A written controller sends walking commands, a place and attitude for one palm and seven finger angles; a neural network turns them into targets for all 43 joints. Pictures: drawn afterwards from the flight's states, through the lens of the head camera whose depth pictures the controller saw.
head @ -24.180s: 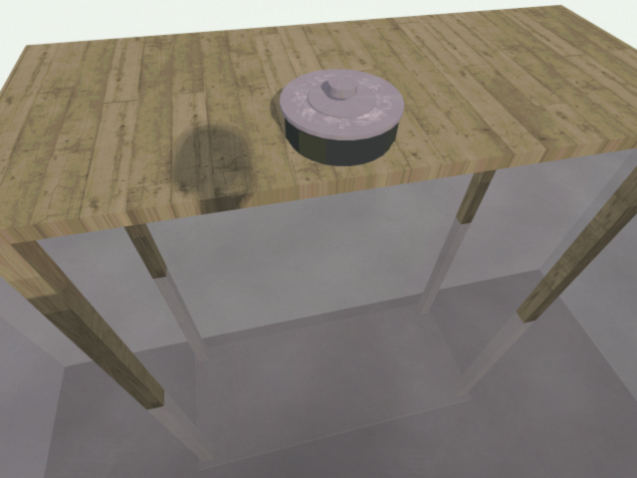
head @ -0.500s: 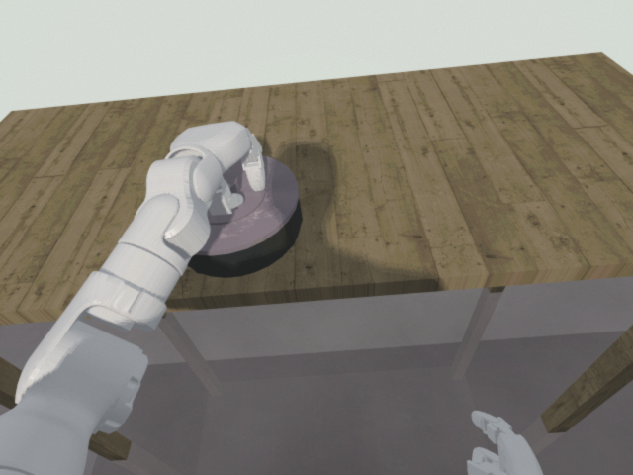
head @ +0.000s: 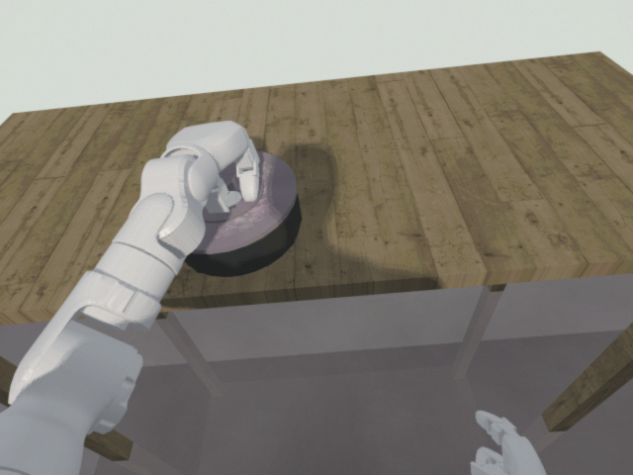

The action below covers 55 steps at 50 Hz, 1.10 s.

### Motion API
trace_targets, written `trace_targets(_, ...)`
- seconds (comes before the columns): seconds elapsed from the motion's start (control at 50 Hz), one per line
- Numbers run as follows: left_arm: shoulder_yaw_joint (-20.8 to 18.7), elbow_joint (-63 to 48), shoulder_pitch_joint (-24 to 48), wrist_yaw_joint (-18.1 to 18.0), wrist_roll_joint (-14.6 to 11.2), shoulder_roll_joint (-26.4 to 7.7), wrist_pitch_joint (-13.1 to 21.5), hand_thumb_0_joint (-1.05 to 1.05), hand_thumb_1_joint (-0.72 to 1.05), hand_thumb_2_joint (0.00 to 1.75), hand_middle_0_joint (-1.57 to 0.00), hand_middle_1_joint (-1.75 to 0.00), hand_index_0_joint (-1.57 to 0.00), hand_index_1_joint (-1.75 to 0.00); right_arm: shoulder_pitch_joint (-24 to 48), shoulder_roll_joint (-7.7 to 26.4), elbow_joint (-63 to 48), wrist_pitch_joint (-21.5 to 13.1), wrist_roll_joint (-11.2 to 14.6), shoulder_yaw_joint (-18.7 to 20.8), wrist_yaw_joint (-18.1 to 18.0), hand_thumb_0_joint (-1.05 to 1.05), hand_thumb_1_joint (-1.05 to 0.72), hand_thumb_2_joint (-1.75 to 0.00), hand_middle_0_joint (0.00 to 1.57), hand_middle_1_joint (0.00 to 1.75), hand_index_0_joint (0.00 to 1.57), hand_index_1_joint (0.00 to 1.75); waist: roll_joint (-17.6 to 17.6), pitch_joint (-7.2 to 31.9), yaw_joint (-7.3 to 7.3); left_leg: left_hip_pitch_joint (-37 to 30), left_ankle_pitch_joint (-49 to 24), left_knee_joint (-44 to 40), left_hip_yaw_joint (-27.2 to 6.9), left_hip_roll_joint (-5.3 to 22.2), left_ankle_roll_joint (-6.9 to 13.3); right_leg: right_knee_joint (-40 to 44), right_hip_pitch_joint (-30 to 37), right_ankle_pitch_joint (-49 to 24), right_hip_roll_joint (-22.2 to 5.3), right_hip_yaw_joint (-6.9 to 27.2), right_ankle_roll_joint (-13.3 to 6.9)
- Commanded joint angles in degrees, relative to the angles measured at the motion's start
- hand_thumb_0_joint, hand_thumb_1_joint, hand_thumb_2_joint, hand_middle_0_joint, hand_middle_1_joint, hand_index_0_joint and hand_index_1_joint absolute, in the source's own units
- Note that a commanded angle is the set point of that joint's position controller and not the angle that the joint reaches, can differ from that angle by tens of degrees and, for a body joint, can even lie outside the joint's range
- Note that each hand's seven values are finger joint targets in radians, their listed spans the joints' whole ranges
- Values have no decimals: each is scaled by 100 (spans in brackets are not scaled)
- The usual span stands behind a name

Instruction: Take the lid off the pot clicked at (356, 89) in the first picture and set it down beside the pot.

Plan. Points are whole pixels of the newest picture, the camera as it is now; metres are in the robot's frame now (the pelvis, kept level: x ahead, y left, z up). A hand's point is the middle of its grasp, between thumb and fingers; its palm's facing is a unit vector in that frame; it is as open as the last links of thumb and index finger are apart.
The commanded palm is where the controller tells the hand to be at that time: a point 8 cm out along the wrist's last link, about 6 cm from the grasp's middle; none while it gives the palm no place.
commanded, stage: lift the lid straight up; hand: left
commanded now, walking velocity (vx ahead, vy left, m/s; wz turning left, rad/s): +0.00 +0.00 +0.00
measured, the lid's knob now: (219, 182) +0.46 +0.14 +0.16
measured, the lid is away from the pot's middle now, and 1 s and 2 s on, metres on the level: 0.00 0.01 0.03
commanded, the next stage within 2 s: move the lid sideways beside the pot in 1.76 s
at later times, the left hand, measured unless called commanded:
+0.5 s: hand (209, 157) +0.42 +0.12 +0.22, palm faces -0.14 -0.07 -0.99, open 3.8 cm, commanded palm +0.40 +0.14 +0.30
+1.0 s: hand (203, 123) +0.43 +0.12 +0.26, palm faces -0.08 -0.06 -1.00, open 3.8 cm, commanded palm +0.40 +0.14 +0.34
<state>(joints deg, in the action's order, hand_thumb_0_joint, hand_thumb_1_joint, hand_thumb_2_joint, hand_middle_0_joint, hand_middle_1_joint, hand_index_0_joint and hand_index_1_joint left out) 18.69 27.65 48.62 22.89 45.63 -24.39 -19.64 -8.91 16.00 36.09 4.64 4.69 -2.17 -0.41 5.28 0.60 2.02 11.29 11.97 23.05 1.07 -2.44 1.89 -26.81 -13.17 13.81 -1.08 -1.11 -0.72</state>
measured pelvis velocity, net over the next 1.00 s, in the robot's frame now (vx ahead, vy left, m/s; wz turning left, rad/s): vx -0.01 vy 0.01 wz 0.01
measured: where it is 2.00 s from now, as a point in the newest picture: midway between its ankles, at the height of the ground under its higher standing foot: outside the picture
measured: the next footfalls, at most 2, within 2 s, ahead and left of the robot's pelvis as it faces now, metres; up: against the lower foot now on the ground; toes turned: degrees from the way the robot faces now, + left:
none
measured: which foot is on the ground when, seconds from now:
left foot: down 0.00-1.00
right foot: down 0.00-1.00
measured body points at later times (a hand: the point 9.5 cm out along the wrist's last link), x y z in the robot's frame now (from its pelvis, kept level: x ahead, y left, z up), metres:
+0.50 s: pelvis +0.00 +0.00 +0.00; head +0.00 -0.05 +0.45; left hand +0.42 +0.13 +0.27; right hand +0.19 -0.22 -0.11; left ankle +0.00 +0.10 -0.74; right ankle +0.00 -0.11 -0.74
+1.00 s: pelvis -0.01 +0.01 +0.00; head -0.01 -0.04 +0.45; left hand +0.43 +0.12 +0.32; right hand +0.17 -0.22 -0.11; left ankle +0.00 +0.10 -0.74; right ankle +0.00 -0.11 -0.74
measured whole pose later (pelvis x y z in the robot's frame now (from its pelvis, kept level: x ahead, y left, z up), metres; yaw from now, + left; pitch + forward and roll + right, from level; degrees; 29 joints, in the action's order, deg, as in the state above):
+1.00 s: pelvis -0.01 +0.01 +0.00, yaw +0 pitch +0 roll +1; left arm 18.9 28.6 60.9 27.1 46.4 -26.5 -21.7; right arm -7.8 15.7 36.6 3.8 4.8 -3.4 0.1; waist 5.7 1.0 0.9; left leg 11.2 10.7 21.8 0.9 -3.2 2.3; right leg -26.2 -13.2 13.0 -1.8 -1.2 -0.3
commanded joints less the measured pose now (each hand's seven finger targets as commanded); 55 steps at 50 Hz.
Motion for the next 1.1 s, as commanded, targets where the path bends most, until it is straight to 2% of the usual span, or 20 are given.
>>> trace_targets(0.0,-907,-1254,3491,-353,139,-1410,-17,0,55,116,-83,-84,-129,-104,768,547,-886,-317,-1,199,-6,0,-90,-90,20,30,20,30,-639,2212,-57,-650,-1354,-129,-222,-55,255,242,819,-1824,132,19,-154)
trace_targets(0.08,-1063,-1311,3642,-330,245,-1642,-31,0,55,116,-83,-84,-129,-104,788,504,-834,-382,-29,174,9,0,-90,-90,20,30,20,30,-704,2381,-148,-679,-1485,-135,-220,-73,241,185,986,-2009,118,65,-154)
trace_targets(0.14,-716,-1231,3531,-259,201,-1218,-62,0,55,116,-83,-84,-129,-104,861,471,-854,-346,-13,167,56,0,-90,-90,20,30,20,30,-701,2189,-87,-653,-1416,-141,-205,-70,222,224,810,-1883,121,10,-153)
trace_targets(0.18,-908,-1093,3599,-245,222,-1446,-108,0,55,116,-83,-84,-129,-104,843,517,-809,-312,-14,142,34,0,-90,-90,20,30,20,30,-859,2077,-121,-528,-1311,-181,-201,-79,221,243,841,-1862,108,17,-139)
trace_targets(0.22,-990,-1584,3940,-245,232,-1626,-36,0,55,116,-83,-84,-129,-104,904,476,-892,-350,-29,126,37,0,-90,-90,20,30,20,30,-644,2499,-145,-699,-1420,-171,-204,-98,217,197,1050,-1942,87,63,-139)
trace_targets(0.26,-728,-1432,3988,-196,232,-1320,-78,0,55,116,-83,-84,-129,-104,917,452,-861,-356,-7,133,37,0,-90,-90,20,30,20,30,-714,2306,-85,-723,-1459,-149,-208,-84,222,203,866,-1947,97,19,-148)
trace_targets(0.32,-1074,-1476,3876,-165,256,-1704,-93,0,55,116,-83,-84,-129,-104,923,471,-877,-348,-33,122,56,0,-90,-90,20,30,20,30,-772,2521,-170,-709,-1653,-128,-226,-89,210,160,1084,-2123,95,48,-152)
trace_targets(0.4,-884,-1405,3623,-81,97,-1369,-128,0,55,116,-83,-84,-129,-104,965,539,-911,-309,-10,154,81,0,-90,-90,20,30,20,30,-707,2253,-116,-663,-1658,-100,-211,-75,215,211,926,-2135,77,-5,-169)
trace_targets(0.5,-876,-1692,3934,-31,103,-1433,-130,0,55,116,-83,-84,-129,-104,1040,532,-972,-303,-8,142,73,0,-90,-90,20,30,20,30,-605,2386,-129,-778,-1660,-90,-210,-80,221,214,920,-2040,74,5,-178)
trace_targets(0.52,-1044,-1687,4093,-35,258,-1720,-143,0,55,116,-83,-84,-129,-104,1040,458,-951,-315,-18,100,72,0,-90,-90,20,30,20,30,-668,2513,-193,-756,-1645,-147,-217,-74,191,163,1009,-1965,88,20,-172)
trace_targets(0.56,-719,-1384,4271,-5,262,-1375,-203,0,55,116,-83,-84,-129,-104,1035,455,-895,-293,13,84,55,0,-90,-90,20,30,20,30,-720,2176,-101,-672,-1420,-186,-209,-65,180,212,737,-1726,104,-33,-170)
trace_targets(0.66,-750,-1697,4706,-29,246,-1446,-138,0,55,116,-83,-84,-129,-104,1042,436,-934,-398,1,91,55,0,-90,-90,20,30,20,30,-550,2539,-145,-884,-1490,-190,-271,-73,181,181,823,-1688,109,-12,-199)
trace_targets(0.7,-856,-1261,4278,-34,120,-1432,-169,0,55,116,-83,-84,-129,-104,947,537,-865,-354,-10,129,69,0,-90,-90,20,30,20,30,-590,2321,-110,-766,-1487,-154,-258,-66,190,254,782,-1724,100,-26,-211)
trace_targets(0.72,-1026,-1133,4483,-35,288,-1716,-192,0,55,116,-83,-84,-129,-104,927,490,-809,-350,-20,77,49,0,-90,-90,20,30,20,30,-793,2360,-167,-648,-1342,-255,-228,-55,161,235,876,-1619,104,-16,-183)
trace_targets(0.78,-760,-1150,4680,0,263,-1420,-166,0,55,116,-83,-84,-129,-104,996,472,-860,-367,0,71,34,0,-90,-90,20,30,20,30,-791,2199,-142,-642,-1306,-280,-241,-54,173,235,734,-1535,104,-46,-199)
trace_targets(0.82,-1137,-1247,4559,-15,308,-1846,-162,0,55,116,-83,-84,-129,-104,960,494,-891,-380,-34,81,42,0,-90,-90,20,30,20,30,-756,2528,-238,-666,-1460,-254,-218,-56,178,212,1014,-1704,73,21,-195)
trace_targets(0.88,-986,-910,4580,50,328,-1704,-204,0,55,116,-83,-84,-129,-104,975,495,-881,-367,-23,66,12,0,-90,-90,20,30,20,30,-896,2161,-192,-462,-1282,-279,-176,-62,198,265,884,-1629,65,13,-178)
trace_targets(0.96,-830,-1197,5027,82,321,-1623,-181,0,55,116,-83,-84,-129,-104,997,473,-950,-410,10,64,-2,0,-90,-90,20,30,20,30,-692,2344,-159,-605,-1196,-308,-180,-66,194,261,858,-1480,57,16,-173)
trace_targets(1.02,-1128,-1138,5053,92,370,-2011,-199,0,55,116,-83,-84,-129,-104,908,503,-913,-455,-5,74,-29,0,-90,-90,20,30,20,30,-780,2568,-184,-609,-1234,-275,-174,-75,208,274,1034,-1573,49,78,-150)
trace_targets(1.08,-977,-804,5083,168,363,-1854,-251,0,55,116,-83,-84,-129,-104,892,526,-848,-486,2,75,-65,0,-90,-90,20,30,20,30,-806,2257,-142,-547,-1201,-273,-168,-81,231,307,844,-1573,57,49,-152)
